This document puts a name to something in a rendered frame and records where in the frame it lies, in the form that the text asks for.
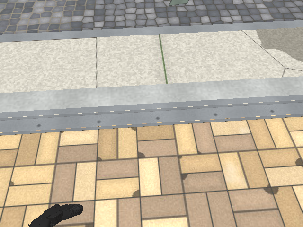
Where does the left robot hand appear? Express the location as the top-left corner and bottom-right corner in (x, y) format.
(28, 204), (83, 227)

